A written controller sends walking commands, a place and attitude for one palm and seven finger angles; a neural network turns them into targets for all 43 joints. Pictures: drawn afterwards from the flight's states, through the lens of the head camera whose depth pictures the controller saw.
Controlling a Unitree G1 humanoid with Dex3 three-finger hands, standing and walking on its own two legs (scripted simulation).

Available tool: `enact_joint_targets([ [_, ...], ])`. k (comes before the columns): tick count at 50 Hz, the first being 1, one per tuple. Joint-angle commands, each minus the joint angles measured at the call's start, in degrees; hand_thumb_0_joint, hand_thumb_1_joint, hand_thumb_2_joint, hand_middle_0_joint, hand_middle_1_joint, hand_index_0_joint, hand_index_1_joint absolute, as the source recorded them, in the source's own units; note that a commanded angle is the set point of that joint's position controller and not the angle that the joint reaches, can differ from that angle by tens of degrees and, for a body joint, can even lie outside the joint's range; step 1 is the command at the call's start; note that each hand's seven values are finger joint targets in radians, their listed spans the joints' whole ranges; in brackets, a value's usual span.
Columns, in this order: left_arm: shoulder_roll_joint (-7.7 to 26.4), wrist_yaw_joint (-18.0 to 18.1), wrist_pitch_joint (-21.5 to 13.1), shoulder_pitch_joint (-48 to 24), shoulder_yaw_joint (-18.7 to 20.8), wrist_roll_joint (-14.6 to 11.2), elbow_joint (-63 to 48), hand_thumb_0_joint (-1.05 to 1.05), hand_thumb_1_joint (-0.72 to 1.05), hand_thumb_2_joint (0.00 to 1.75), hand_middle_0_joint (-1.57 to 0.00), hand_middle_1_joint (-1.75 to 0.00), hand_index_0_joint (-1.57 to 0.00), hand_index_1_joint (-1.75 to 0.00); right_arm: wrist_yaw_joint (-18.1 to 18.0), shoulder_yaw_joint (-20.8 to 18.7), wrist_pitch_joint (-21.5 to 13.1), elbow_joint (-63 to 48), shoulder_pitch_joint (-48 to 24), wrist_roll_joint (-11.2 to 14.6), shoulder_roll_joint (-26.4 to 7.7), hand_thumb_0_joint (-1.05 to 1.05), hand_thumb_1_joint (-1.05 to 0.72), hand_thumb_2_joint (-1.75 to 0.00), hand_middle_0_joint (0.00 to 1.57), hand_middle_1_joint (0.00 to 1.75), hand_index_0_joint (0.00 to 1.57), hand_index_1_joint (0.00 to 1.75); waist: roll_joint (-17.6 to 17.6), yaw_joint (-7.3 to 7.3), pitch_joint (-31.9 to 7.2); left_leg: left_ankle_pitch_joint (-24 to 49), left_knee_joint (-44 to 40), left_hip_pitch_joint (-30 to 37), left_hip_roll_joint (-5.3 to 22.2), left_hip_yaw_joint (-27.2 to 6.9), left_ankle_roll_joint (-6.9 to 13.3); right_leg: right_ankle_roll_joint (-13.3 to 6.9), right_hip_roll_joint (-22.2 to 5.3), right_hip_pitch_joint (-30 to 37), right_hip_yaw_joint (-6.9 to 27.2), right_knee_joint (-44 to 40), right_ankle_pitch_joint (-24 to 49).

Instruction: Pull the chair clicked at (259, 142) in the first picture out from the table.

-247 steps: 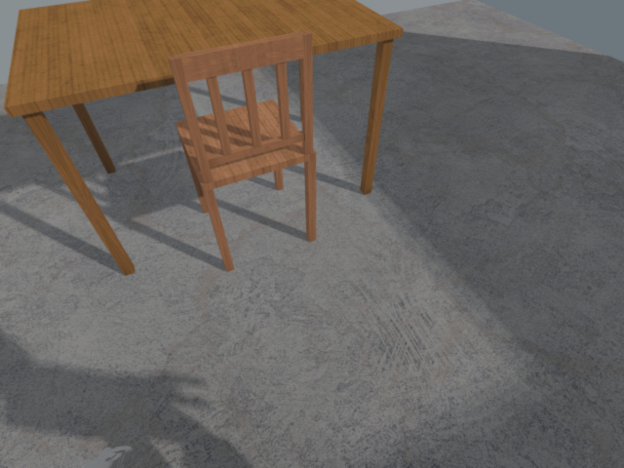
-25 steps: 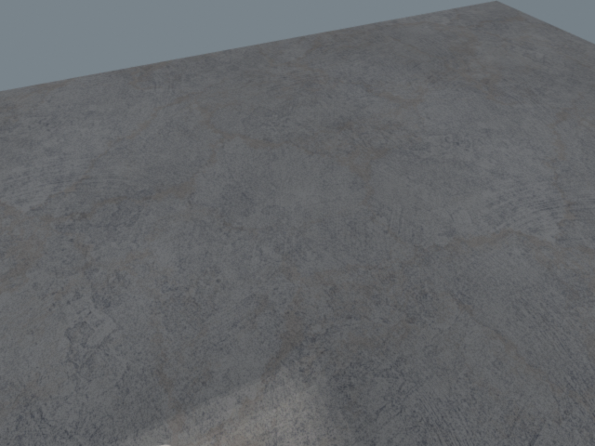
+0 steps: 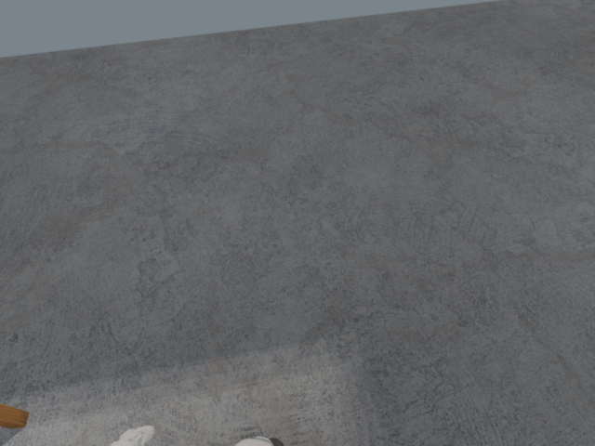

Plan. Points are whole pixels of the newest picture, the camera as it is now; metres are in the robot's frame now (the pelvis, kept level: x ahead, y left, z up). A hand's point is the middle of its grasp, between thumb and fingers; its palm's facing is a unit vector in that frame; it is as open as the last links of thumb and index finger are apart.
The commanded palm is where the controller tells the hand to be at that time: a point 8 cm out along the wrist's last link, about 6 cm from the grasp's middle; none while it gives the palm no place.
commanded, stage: turn to face it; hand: left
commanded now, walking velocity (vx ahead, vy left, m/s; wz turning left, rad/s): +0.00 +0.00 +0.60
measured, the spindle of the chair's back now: out of the picture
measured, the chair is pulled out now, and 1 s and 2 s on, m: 0.00 0.00 0.00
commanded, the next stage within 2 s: none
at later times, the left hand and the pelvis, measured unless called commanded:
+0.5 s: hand out of the picture -0.08 +0.23 -0.18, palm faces +0.38 -0.89 -0.25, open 7.4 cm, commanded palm none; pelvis -0.03 +0.01 -0.01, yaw +20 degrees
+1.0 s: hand out of the picture -0.05 +0.19 -0.12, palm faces +0.58 -0.76 -0.30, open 7.3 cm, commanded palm none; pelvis -0.02 -0.04 +0.01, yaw +37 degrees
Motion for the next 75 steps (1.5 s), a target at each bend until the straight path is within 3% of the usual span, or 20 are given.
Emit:
enact_joint_targets([
  [1, 13.5, 1.4, -0.8, 3.6, 2.1, 0.7, -4.3, 0.0, 0.9, 0.9, -0.2, -0.3, -0.2, -0.3, 0.0, -2.3, -1.5, -7.7, -5.0, -0.4, -7.1, 0.0, -0.9, -0.9, 0.2, 0.3, 0.2, 0.3, -14.9, 3.45, -3.2, -21.7, 29.4, -13.7, 2.3, 4.0, -0.6, -9.7, -27.5, 2.3, 20.9, -19.7, -5.2],
  [6, 8.1, 0.9, -2.1, -0.8, 0.4, 0.7, -5.3, 0.0, 0.9, 0.9, -0.2, -0.3, -0.2, -0.3, 1.3, -1.7, -0.3, -4.2, -1.0, -0.2, -5.2, 0.0, -0.9, -0.9, 0.2, 0.3, 0.2, 0.3, -13.0, -0.5, 1.6, -10.7, 39.7, -12.3, 5.0, 9.5, -2.7, -6.1, -16.6, 1.2, 1.2, -12.9, 15.2],
  [17, 12.6, 0.6, -1.4, 7.7, 1.7, 1.4, -3.7, 0.0, 0.9, 0.9, -0.2, -0.3, -0.2, -0.3, 1.5, 0.1, -1.3, -8.2, -10.7, 0.5, -4.3, 0.0, -0.9, -0.9, 0.2, 0.3, 0.2, 0.3, -15.7, 4.9, -3.7, -16.7, 14.9, -2.2, 5.1, 16.1, -2.3, -8.0, -21.3, 9.9, -3.1, -5.8, 30.9],
  [20, 12.9, 0.3, -1.0, 6.8, 2.0, 0.8, -3.4, 0.0, 0.9, 0.9, -0.2, -0.3, -0.2, -0.3, 1.2, -0.2, -2.1, -7.4, -5.6, 0.5, -5.9, 0.0, -0.9, -0.9, 0.2, 0.3, 0.2, 0.3, -14.0, 2.17, -7.7, -6.5, -0.8, 8.1, 4.1, 17.3, -1.0, -3.9, -19.7, 8.9, -8.1, 3.0, 31.5],
  [21, 11.7, 0.1, -0.9, 6.7, 1.9, 0.3, -3.7, 0.0, 0.9, 0.9, -0.2, -0.3, -0.2, -0.3, 1.1, -1.1, -2.7, -6.3, -1.7, 0.3, -8.9, 0.0, -0.9, -0.9, 0.2, 0.3, 0.2, 0.3, -7.1, -0.17, -10.8, 3.8, -6.9, 18.8, 6.8, 13.5, 0.4, -1.1, -18.3, 2.3, -9.8, 12.3, 26.3],
  [22, 8.0, -0.4, -0.8, 5.7, 1.3, -0.1, -6.2, 0.0, 0.9, 0.9, -0.2, -0.3, -0.2, -0.3, 0.6, -2.9, -3.3, -6.0, 2.6, 0.0, -15.9, 0.0, -0.9, -0.9, 0.2, 0.3, 0.2, 0.3, 10.8, -2.88, -13.3, 25.9, -7.5, 30.5, 22.5, -6.9, 7.5, 3.7, -9.9, -15.8, -11.2, 25.7, -4.9],
  [23, 6.8, -0.2, -0.2, 1.8, 0.2, 0.4, -8.1, 0.0, 0.9, 0.9, -0.2, -0.3, -0.2, -0.3, 0.4, -3.4, -2.8, -4.8, 6.0, 0.9, -18.6, 0.0, -0.9, -0.9, 0.2, 0.3, 0.2, 0.3, 12.9, -3.86, -13.6, 41.6, -6.4, 30.5, 28.3, -10.5, 12.5, 4.5, -7.7, -21.6, -5.6, 33.1, -19.6],
  [28, 7.5, -0.8, 0.3, 2.0, 1.3, 0.5, -5.2, 0.0, 0.9, 0.9, -0.2, -0.3, -0.2, -0.3, -0.9, -1.1, -3.3, -7.3, -5.6, 0.2, -11.5, 0.0, -0.9, -0.9, 0.2, 0.3, 0.2, 0.3, 7.8, 0.78, -6.0, 23.2, -8.2, 15.6, 17.4, -0.3, 9.8, 4.4, -7.5, -18.4, -0.4, 36.7, -5.9],
  [36, 6.1, -0.4, 0.4, -0.4, 0.9, 0.2, -6.7, 0.0, 0.9, 0.9, -0.2, -0.3, -0.2, -0.3, -0.4, -1.9, -2.7, -7.0, -3.8, -0.2, -12.2, 0.0, -0.9, -0.9, 0.2, 0.3, 0.2, 0.3, 4.8, -0.16, -5.3, 10.1, -10.2, 12.9, 15.9, -7.2, 11.1, 4.4, -4.0, -13.0, -0.5, 20.9, -5.9],
  [41, 6.7, 0.0, -1.0, 5.6, 1.0, -0.3, -6.3, 0.0, 0.9, 0.9, -0.2, -0.3, -0.2, -0.3, -0.2, -2.3, -2.3, -7.9, -6.5, 0.2, -11.8, 0.0, -0.9, -0.9, 0.2, 0.3, 0.2, 0.3, 5.1, 3.26, -8.0, 13.6, -2.3, 5.7, 12.3, -8.8, 8.1, 3.6, -1.5, 4.0, -1.7, -1.8, 3.8],
  [42, 9.4, 0.3, -1.7, 8.0, 1.6, 0.1, -5.9, 0.0, 0.9, 0.9, -0.2, -0.3, -0.2, -0.3, 0.0, -2.1, -2.3, -8.2, -6.2, 0.7, -9.4, 0.0, -0.9, -0.9, 0.2, 0.3, 0.2, 0.3, -1.5, 4.36, -9.0, 4.1, 2.9, -1.0, 8.6, -6.1, 4.7, 2.6, -6.4, 12.2, 2.3, -10.1, 7.2],
  [43, 16.2, 0.8, -2.3, 8.6, 2.7, 1.2, -6.2, 0.0, 0.9, 0.9, -0.2, -0.3, -0.2, -0.3, 0.3, -1.2, -2.3, -9.4, -4.6, 1.0, -4.7, 0.0, -0.9, -0.9, 0.2, 0.3, 0.2, 0.3, -20.9, 4.65, -9.8, -17.9, 17.4, -12.2, -0.3, 5.2, -0.7, -3.0, -23.5, 18.8, 19.5, -15.6, 11.2],
  [44, 17.0, 1.0, -1.9, 8.3, 2.4, 0.8, -6.8, 0.0, 0.9, 0.9, -0.2, -0.3, -0.2, -0.3, 0.2, -1.7, -2.2, -10.2, -6.5, 0.3, -7.3, 0.0, -0.9, -0.9, 0.2, 0.3, 0.2, 0.3, -19.9, 5.07, -8.5, -26.3, 28.9, -11.9, 1.1, 5.5, -1.0, -8.2, -29.7, 11.0, 22.0, -14.6, 16.5],
  [50, 8.8, 0.8, -2.2, 0.3, 0.2, 0.6, -8.6, 0.0, 0.9, 0.9, -0.2, -0.3, -0.2, -0.3, 1.8, -1.6, -0.4, -5.2, -2.6, 0.0, -6.0, 0.0, -0.9, -0.9, 0.2, 0.3, 0.2, 0.3, -12.9, 0.53, -1.4, -10.7, 41.0, -10.2, 5.2, 8.8, -2.8, -5.4, -17.6, 3.2, 0.8, -13.0, 14.0],
  [60, 12.3, 0.7, -1.4, 6.4, 1.5, 1.5, -5.3, 0.0, 0.9, 0.9, -0.2, -0.3, -0.2, -0.3, 1.9, -0.3, -0.8, -7.0, -9.4, 0.5, -4.4, 0.0, -0.9, -0.9, 0.2, 0.3, 0.2, 0.3, -14.2, 4.49, -3.1, -16.7, 19.0, -3.3, 6.4, 14.7, -2.6, -8.2, -22.6, 7.4, -3.7, -10.3, 18.2],
  [64, 12.9, 0.3, -0.9, 6.2, 2.0, 1.2, -4.1, 0.0, 0.9, 0.9, -0.2, -0.3, -0.2, -0.3, 1.4, -0.1, -1.9, -6.7, -5.1, 0.6, -4.8, 0.0, -0.9, -0.9, 0.2, 0.3, 0.2, 0.3, -13.8, 2.62, -7.0, -11.1, 4.4, 5.5, 5.2, 16.8, -1.1, -5.4, -22.4, 7.4, -7.9, -2.3, 22.0],
  [65, 12.3, 0.1, -0.5, 6.1, 2.1, 0.7, -4.2, 0.0, 0.9, 0.9, -0.2, -0.3, -0.2, -0.3, 1.4, -0.4, -2.3, -6.1, -2.5, 0.5, -6.3, 0.0, -0.9, -0.9, 0.2, 0.3, 0.2, 0.3, -10.3, 1.08, -8.5, -3.9, -3.3, 12.5, 5.4, 15.7, -0.6, -2.9, -20.9, 3.4, -9.9, 3.6, 19.4],
  [67, 6.0, -0.5, -0.1, 3.4, 0.6, 0.2, -7.9, 0.0, 0.9, 0.9, -0.2, -0.3, -0.2, -0.3, 0.6, -3.1, -3.1, -5.0, 4.3, 0.4, -17.2, 0.0, -0.9, -0.9, 0.2, 0.3, 0.2, 0.3, 17.6, -3.16, -9.7, 27.6, -10.5, 25.7, 26.8, -13.6, 9.9, 5.1, -8.4, -21.8, -10.3, 27.2, -20.2],
  [68, 7.7, -0.2, 0.5, -0.1, 0.3, 0.7, -8.7, 0.0, 0.9, 0.9, -0.2, -0.3, -0.2, -0.3, 0.3, -2.9, -2.7, -3.6, 6.7, 0.6, -17.4, 0.0, -0.9, -0.9, 0.2, 0.3, 0.2, 0.3, 10.7, -3.91, -9.8, 29.3, -8.9, 24.1, 28.3, -10.5, 12.7, 3.9, -8.8, -21.7, -4.1, 33.1, -18.6],
  [75, 7.6, -0.8, 0.6, 2.5, 1.2, 0.6, -4.1, 0.0, 0.9, 0.9, -0.2, -0.3, -0.2, -0.3, -0.9, -0.9, -3.6, -6.5, -4.0, 0.3, -11.1, 0.0, -0.9, -0.9, 0.2, 0.3, 0.2, 0.3, 3.4, 1.12, -5.4, 17.2, -11.1, 15.2, 15.9, -2.4, 9.5, 4.8, -6.7, -18.3, -0.4, 35.4, -2.3],
])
